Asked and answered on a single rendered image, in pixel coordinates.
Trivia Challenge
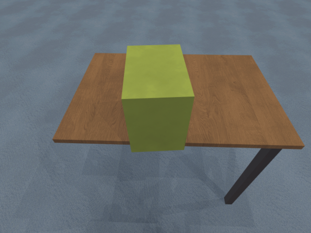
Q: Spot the table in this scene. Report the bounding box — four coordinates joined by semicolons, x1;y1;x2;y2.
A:
53;53;305;204

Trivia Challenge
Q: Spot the carton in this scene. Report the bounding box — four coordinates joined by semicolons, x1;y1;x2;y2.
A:
121;44;194;152

